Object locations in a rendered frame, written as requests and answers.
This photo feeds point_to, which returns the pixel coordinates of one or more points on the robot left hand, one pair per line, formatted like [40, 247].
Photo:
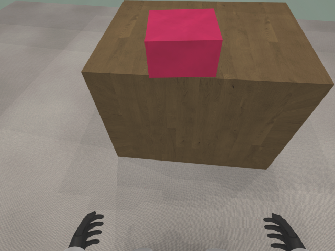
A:
[82, 233]

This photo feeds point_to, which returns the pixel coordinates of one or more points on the robot right hand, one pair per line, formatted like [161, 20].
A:
[289, 237]

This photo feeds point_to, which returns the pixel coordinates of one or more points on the carton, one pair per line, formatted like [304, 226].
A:
[182, 43]

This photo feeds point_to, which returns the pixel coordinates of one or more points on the pedestal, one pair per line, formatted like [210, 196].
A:
[269, 80]

